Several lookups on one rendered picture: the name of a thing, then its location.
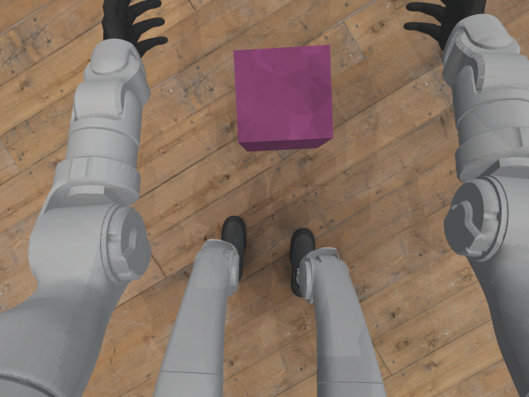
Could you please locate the robot right forearm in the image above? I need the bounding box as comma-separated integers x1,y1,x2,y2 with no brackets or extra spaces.
442,14,529,184

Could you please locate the robot left forearm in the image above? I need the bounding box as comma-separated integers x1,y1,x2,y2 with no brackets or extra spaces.
28,39,151,275

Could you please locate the left robot hand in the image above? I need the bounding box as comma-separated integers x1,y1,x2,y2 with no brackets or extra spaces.
102,0,168,58

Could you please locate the robot thigh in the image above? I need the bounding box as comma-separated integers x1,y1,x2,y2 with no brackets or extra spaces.
153,247,240,397
302,256,387,397

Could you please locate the right robot upper arm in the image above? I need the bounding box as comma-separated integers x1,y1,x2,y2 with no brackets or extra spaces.
444,175,529,397

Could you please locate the carton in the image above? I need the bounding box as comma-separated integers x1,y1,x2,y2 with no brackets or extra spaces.
233,45,333,151

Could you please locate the robot right thigh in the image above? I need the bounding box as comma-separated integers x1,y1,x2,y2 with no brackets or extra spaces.
302,256,387,397

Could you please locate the right robot hand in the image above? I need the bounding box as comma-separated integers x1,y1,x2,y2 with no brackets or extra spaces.
403,0,486,51

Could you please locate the robot left thigh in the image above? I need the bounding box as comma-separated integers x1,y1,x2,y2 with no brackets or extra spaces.
153,247,240,397

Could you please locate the left robot upper arm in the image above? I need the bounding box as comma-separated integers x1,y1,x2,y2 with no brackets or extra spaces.
0,203,151,397

